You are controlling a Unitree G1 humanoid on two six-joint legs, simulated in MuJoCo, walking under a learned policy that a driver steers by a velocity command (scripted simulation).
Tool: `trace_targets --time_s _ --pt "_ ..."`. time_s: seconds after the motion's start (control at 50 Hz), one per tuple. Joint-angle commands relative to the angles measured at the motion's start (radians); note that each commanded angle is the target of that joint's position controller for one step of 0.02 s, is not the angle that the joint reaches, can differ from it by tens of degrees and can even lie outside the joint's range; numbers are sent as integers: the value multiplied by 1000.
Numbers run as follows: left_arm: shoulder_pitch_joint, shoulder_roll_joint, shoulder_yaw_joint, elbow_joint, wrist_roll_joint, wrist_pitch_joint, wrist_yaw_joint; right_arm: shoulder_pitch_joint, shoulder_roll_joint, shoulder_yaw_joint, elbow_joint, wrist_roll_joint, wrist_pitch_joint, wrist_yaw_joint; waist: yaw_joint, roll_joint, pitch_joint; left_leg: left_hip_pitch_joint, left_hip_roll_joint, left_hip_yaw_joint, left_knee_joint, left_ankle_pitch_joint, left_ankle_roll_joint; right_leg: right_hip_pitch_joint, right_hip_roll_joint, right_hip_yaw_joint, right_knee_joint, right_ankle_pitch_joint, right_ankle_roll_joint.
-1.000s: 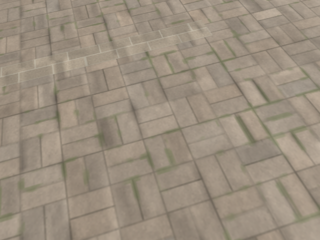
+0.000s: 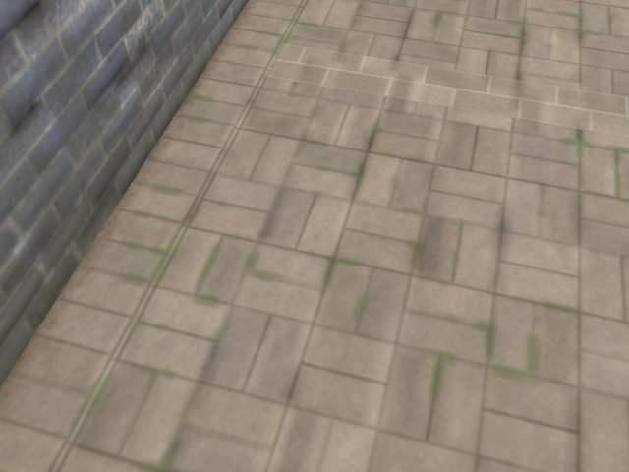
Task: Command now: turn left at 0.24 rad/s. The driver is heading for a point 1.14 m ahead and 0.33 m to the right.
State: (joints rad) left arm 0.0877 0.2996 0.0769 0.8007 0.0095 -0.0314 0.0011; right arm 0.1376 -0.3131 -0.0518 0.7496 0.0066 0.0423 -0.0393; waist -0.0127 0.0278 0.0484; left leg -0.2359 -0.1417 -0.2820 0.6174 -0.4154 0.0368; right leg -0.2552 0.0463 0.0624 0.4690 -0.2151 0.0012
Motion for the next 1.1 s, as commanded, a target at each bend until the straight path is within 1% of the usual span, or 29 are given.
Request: trace_targets --time_s 0.02,0.08,0.12,0.18,0.24,0.28,0.3,0.32,0.36,0.4,0.44,0.46,0.5,0.54,0.58,0.64,0.66,0.68,0.7,0.72,0.74,0.76,0.78,0.82,0.88,0.94,1.02,1.06,1.1 --pt "29 141 14 -44 8 -17 -3 73 -176 -45 -51 -8 -19 -4 -9 -184 -143 -183 39 57 377 -294 -77 201 -448 430 -114 690 -339" --pt "-21 115 0 -39 -17 -19 0 50 -140 -50 -22 4 8 -14 -12 -130 -99 -196 79 56 449 -142 -127 158 -320 266 -107 512 -239" --pt "-31 109 -5 -20 -13 -8 0 51 -84 -33 -15 6 12 -6 -22 -174 -97 -127 94 128 313 -99 -140 132 -250 173 -113 500 -213" --pt "5 122 -5 3 -11 9 3 5 -41 -14 -12 8 3 0 19 -203 -118 -23 123 213 49 -44 -139 148 -226 144 -100 496 -201" --pt "13 131 -10 19 -24 16 4 53 -62 -23 29 8 -1 3 -7 -193 -114 121 111 258 -272 226 -97 118 -206 138 -76 412 -166" --pt "53 108 -25 31 -7 -3 -8 56 -135 -35 26 -15 1 -4 14 -90 -131 286 216 156 -249 499 -41 -10 -165 125 -61 260 -78" --pt "76 95 -26 33 -8 -9 -16 52 -172 -45 43 -16 2 -2 48 43 -128 228 239 162 -192 449 10 -8 -89 47 -61 94 -36" --pt "17 109 -26 28 -10 -5 -14 39 -133 -40 35 -15 -4 6 10 36 -109 160 234 154 -217 308 33 18 -58 16 -15 46 -2" --pt "-35 123 -17 4 -27 10 -1 46 -150 -46 41 -21 -14 2 -3 68 -46 111 251 124 -256 231 45 -45 -35 7 71 72 2" --pt "-7 128 -10 -2 -34 28 9 66 -159 -51 44 -17 -27 -6 -1 123 -17 95 320 86 -271 316 82 -97 -29 0 153 50 -4" --pt "13 116 -6 -9 -32 37 5 55 -150 -50 33 -18 -33 -18 5 181 -16 87 410 41 -278 440 137 -138 -29 -32 281 -163 -12" --pt "12 115 -2 -13 -35 41 1 54 -149 -51 22 -18 -36 -22 -9 198 -32 107 470 -2 -310 395 178 -183 -42 -47 400 -332 -14" --pt "-41 107 -2 -47 -50 44 -15 75 -163 -57 18 -5 -52 -22 -30 126 15 140 521 -39 -389 122 199 -305 -116 -16 477 -383 -27" --pt "-63 93 -9 -56 -51 41 -30 53 -162 -59 13 17 -64 -17 -36 109 59 155 477 19 -425 -42 159 -317 -133 -37 386 -305 -31" --pt "-26 95 -9 -47 -47 32 -46 30 -175 -64 4 16 -66 -5 -19 105 39 112 432 121 -416 0 131 -189 -111 -99 285 -254 -36" --pt "161 106 8 27 -43 20 -52 11 -164 -61 -3 24 -68 16 70 56 -27 -32 361 273 -232 75 85 142 0 -220 83 -78 -49" --pt "274 151 33 58 -51 18 -46 14 -119 -46 -10 10 -77 22 119 -40 -72 -117 310 351 1 167 41 299 -10 -144 30 -80 -83" --pt "374 300 66 58 -48 6 -31 -42 -30 -19 -83 -24 -93 23 134 -365 -90 -421 167 420 429 -97 -61 441 -288 399 -147 -113 -233" --pt "357 293 48 26 -26 -27 -46 -79 -50 -19 -120 12 -124 23 130 -286 -144 -569 101 222 578 -204 -55 446 -429 757 -298 -279 -388" --pt "290 231 31 9 -24 -50 -46 -88 -105 -33 -121 46 -145 31 100 -187 -44 -645 166 187 609 -135 -27 417 -436 695 -308 -306 -378" --pt "254 182 19 1 -31 -62 -41 -81 -129 -38 -108 41 -159 35 79 -138 4 -633 202 188 569 -39 -3 378 -386 580 -287 -241 -331" --pt "217 168 13 -12 -34 -63 -34 -71 -130 -43 -87 16 -166 34 61 -86 18 -600 228 192 506 38 1 345 -341 477 -273 -143 -292" --pt "201 156 6 -22 -30 -59 -26 -67 -136 -49 -81 -5 -169 37 50 -92 17 -551 239 197 434 97 -5 317 -300 393 -274 -20 -266" --pt "224 158 5 -29 -25 -53 -10 -75 -112 -48 -80 -11 -164 51 44 -106 -3 -491 216 225 340 187 -29 300 -258 303 -280 166 -249" --pt "258 170 11 -28 -34 -44 12 -146 -62 -34 -106 -9 -156 56 51 -84 5 -450 174 252 144 324 -70 240 -208 212 -279 282 -228" --pt "295 168 13 -22 -34 -36 23 -249 -27 -18 -142 -1 -158 68 87 -120 28 -357 134 274 -31 457 -87 145 -178 185 -280 227 -201" --pt "351 163 16 -8 -44 -28 25 -299 -52 -20 -175 10 -167 81 99 -127 37 -316 125 241 -132 493 -68 184 -217 257 -239 216 -188" --pt "338 171 23 -11 -44 -18 32 -268 -79 -27 -167 10 -172 86 73 -145 39 -293 132 224 -155 442 -44 239 -245 287 -200 283 -172" --pt "316 171 28 -25 -34 -10 30 -163 -116 -46 -151 7 -179 74 21 -178 -35 -136 106 260 -157 357 -13 246 -220 283 -72 507 -151"
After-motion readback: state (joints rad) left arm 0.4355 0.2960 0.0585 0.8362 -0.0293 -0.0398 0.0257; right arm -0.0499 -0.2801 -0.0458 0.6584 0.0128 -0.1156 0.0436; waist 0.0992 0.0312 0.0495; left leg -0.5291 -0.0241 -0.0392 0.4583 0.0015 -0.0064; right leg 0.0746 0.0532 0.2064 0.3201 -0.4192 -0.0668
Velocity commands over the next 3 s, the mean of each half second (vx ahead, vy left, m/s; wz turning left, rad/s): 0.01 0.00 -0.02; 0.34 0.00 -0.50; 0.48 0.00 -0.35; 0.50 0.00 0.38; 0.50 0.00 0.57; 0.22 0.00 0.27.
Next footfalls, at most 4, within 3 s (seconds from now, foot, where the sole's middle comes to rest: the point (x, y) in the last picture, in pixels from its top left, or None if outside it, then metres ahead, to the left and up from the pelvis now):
0.26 left None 0.01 0.15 -0.77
0.66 right None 0.05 -0.12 -0.77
1.14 left None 0.44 -0.05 -0.77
1.60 right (529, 443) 0.51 -0.41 -0.77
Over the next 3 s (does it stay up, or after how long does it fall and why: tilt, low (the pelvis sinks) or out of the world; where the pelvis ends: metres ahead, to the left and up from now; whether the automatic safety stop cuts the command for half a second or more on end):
stays up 1.04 -0.38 0.00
